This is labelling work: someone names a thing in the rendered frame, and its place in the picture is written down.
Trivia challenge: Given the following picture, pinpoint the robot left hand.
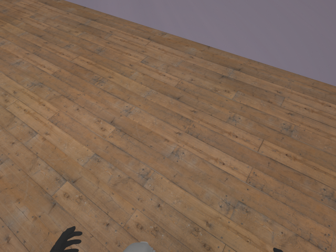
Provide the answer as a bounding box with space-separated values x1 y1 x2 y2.
50 226 82 252

